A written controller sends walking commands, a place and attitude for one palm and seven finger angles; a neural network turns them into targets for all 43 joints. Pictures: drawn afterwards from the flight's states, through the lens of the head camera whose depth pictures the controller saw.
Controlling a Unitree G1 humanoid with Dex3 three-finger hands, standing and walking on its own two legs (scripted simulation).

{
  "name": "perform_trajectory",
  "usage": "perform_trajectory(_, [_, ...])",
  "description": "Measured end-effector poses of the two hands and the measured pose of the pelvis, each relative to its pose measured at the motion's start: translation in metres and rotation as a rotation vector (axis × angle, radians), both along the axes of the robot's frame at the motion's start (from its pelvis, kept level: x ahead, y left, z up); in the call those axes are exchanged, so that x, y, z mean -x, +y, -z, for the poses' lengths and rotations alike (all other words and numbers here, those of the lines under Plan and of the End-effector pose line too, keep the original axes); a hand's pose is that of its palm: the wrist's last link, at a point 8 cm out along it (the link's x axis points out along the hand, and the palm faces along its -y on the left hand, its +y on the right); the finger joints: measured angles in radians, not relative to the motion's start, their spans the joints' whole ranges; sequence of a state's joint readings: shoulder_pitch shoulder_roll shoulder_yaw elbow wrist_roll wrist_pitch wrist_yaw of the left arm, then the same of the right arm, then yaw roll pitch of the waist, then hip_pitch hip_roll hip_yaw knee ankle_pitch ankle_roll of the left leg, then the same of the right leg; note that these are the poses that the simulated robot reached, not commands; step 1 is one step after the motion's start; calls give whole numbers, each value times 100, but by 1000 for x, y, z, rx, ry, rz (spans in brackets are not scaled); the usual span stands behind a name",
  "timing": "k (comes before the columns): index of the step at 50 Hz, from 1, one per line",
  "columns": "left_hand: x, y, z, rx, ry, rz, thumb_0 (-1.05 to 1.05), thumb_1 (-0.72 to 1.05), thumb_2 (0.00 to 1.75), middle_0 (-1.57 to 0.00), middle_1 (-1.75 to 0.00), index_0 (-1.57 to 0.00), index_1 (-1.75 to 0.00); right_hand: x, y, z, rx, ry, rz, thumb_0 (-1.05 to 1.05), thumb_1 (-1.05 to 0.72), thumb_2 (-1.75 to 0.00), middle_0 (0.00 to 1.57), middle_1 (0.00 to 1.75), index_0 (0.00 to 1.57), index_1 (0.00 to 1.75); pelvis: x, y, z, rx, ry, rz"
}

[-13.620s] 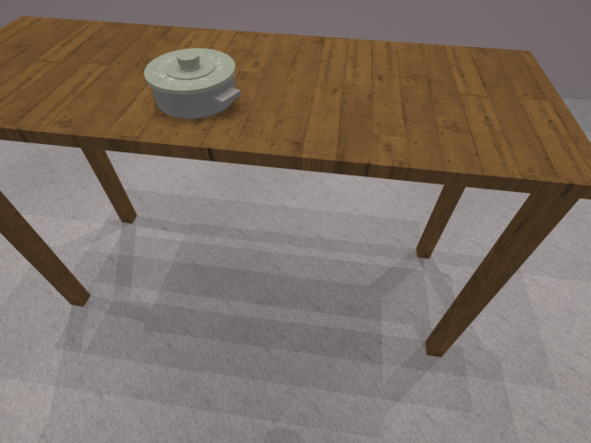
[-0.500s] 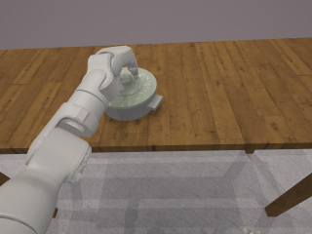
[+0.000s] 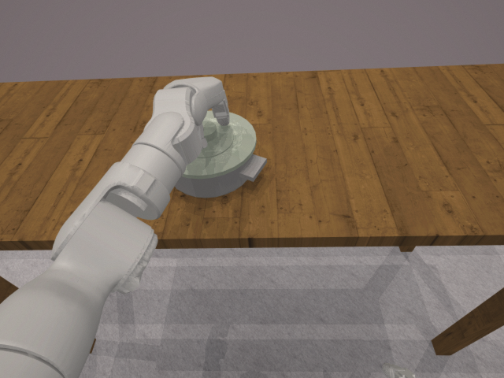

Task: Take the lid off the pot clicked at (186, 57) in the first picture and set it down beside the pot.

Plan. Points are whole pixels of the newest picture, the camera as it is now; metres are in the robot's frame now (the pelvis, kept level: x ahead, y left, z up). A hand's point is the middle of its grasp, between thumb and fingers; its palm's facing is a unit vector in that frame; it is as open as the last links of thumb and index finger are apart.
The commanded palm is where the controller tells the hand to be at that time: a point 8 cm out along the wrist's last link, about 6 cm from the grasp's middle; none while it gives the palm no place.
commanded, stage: lower the open fingers around the knob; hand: left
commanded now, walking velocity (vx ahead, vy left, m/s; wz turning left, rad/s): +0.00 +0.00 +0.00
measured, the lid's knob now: (204, 131) +0.49 +0.08 +0.15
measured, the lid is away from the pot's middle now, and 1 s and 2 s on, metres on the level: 0.00 0.00 0.00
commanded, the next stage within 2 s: close the fingers and squeeze the knob in 0.04 s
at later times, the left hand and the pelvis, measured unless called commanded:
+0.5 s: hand (205, 130) +0.46 +0.07 +0.17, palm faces -0.36 -0.05 -0.93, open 9.7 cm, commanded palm +0.45 +0.08 +0.23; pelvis +0.00 +0.00 +0.00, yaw +0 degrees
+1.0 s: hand (204, 129) +0.46 +0.07 +0.17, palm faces -0.35 -0.08 -0.93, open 7.6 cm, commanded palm +0.45 +0.09 +0.23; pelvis +0.00 +0.00 +0.00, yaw -1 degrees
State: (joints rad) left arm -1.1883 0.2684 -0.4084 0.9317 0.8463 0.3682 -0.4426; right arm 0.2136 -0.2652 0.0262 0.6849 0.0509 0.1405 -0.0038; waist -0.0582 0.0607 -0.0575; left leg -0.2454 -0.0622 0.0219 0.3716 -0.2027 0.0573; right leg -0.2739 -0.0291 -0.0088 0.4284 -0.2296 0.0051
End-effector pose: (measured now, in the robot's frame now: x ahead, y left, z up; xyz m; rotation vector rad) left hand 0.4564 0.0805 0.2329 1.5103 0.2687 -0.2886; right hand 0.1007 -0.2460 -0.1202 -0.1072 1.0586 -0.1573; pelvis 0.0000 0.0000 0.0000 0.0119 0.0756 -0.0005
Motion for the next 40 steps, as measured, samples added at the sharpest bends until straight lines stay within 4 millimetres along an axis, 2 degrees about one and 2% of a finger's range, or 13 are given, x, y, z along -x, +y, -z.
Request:
perform_trajectory(9, [2,-2,1,11,-3,8,0,-39,167,-84,-9,-86,-10,1,0,0,4,0,-4,1,-91,-90,20,30,20,30,1,1,0,-1,-4,1])
perform_trajectory(16, [3,-5,2,6,1,11,0,-24,134,-69,-36,-71,-37,3,2,1,1,4,-2,1,-91,-90,20,30,20,30,2,2,0,-1,-3,0])
perform_trajectory(21, [1,-6,3,18,5,11,0,-15,119,-61,-54,-63,-55,6,2,1,2,5,5,1,-91,-90,20,30,20,30,2,1,0,-1,-3,4])
perform_trajectory(30, [-6,-6,3,23,5,8,0,-3,109,-58,-76,-59,-76,13,-2,2,11,24,24,1,-91,-90,20,30,20,30,0,0,0,-1,5,10])
perform_trajectory(40, [-7,-5,5,28,-4,15,0,9,103,-58,-88,-62,-90,8,-6,0,16,20,27,1,-91,-90,20,30,20,30,-3,0,-1,1,4,13])
